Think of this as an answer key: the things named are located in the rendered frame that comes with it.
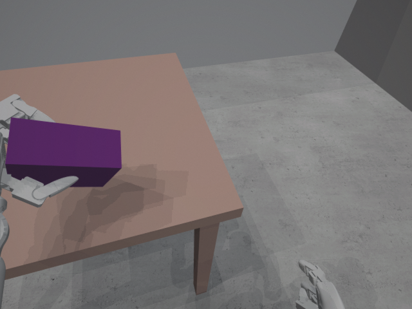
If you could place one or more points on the robot right hand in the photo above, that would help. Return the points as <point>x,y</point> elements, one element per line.
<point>323,296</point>

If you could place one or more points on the sponge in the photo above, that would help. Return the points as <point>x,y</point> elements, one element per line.
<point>48,151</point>

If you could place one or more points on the robot left hand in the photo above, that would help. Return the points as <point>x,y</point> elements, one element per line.
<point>27,190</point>

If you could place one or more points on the table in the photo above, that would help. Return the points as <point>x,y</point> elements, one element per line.
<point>173,178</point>

